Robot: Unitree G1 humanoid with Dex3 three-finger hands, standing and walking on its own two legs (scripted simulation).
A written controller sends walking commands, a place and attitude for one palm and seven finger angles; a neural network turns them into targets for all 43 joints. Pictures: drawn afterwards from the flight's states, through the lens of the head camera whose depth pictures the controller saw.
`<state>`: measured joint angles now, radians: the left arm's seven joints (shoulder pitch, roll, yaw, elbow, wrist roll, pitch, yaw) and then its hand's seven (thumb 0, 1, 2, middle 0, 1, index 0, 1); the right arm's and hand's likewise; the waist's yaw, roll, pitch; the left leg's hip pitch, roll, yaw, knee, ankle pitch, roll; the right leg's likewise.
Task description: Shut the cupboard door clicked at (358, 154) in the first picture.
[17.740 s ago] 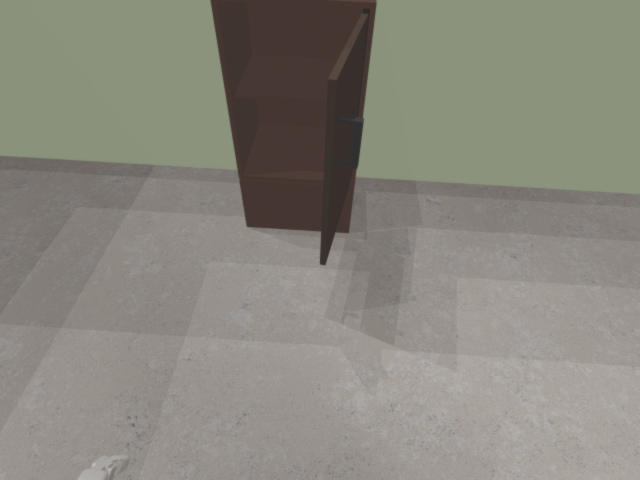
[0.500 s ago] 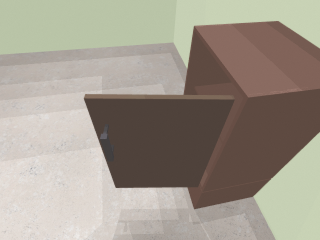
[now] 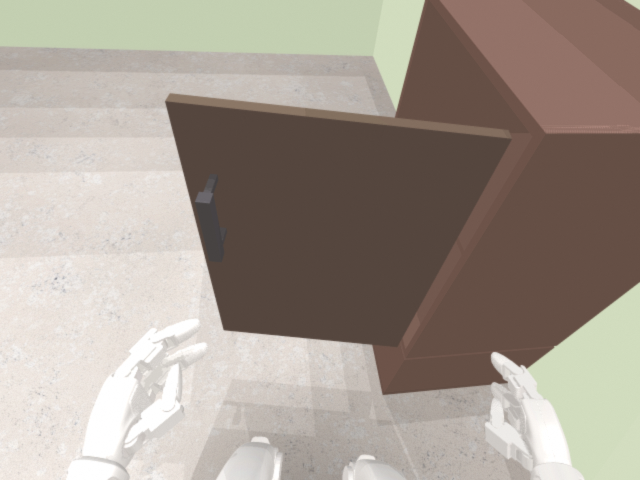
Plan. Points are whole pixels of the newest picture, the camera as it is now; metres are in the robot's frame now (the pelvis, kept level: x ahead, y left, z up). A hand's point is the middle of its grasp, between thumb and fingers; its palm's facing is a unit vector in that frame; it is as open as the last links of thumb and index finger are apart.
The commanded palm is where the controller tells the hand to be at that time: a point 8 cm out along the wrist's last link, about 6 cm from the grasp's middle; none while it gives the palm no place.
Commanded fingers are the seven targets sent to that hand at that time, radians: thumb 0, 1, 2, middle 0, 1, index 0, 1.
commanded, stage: raise the hand and make a fist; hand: left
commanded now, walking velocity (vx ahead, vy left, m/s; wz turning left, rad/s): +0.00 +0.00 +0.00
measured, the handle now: (214, 219) +0.45 +0.19 +0.04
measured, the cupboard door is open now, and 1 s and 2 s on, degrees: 80 80 80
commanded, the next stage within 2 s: bring the fist close to the handle in 1.52 s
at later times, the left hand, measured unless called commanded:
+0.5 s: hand (143, 372) +0.22 +0.21 +0.04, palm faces +0.06 -1.00 -0.04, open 3.9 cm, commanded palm +0.19 +0.25 +0.03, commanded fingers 0.00 0.90 0.90 -1.02 -1.20 -1.02 -1.20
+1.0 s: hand (145, 380) +0.22 +0.21 +0.02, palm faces -0.05 -1.00 -0.01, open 3.1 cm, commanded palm +0.21 +0.27 +0.04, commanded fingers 0.00 0.90 0.90 -1.30 -1.50 -1.30 -1.50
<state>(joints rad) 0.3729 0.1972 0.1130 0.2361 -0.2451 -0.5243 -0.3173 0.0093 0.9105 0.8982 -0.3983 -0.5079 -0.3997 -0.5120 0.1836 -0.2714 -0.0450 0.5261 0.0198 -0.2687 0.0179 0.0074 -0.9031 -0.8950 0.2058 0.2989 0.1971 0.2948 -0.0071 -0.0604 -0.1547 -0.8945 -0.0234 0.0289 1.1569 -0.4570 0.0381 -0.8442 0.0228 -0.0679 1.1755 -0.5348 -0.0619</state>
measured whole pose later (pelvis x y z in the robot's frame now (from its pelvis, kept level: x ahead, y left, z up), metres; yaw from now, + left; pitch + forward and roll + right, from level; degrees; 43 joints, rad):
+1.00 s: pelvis +0.01 +0.04 -0.01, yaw +0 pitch +16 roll -5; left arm 0.41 0.26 0.09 -0.04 -0.25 -0.36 -0.24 0.02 0.91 0.90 -1.27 -1.46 -1.27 -1.46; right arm 0.23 -0.24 0.05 0.45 0.02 -0.16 -0.03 0.01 -0.90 -0.89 0.21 0.30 0.20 0.30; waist 0.00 0.03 -0.17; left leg -1.03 -0.02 -0.01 1.25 -0.51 0.08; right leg -0.93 0.03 -0.10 1.18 -0.54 -0.02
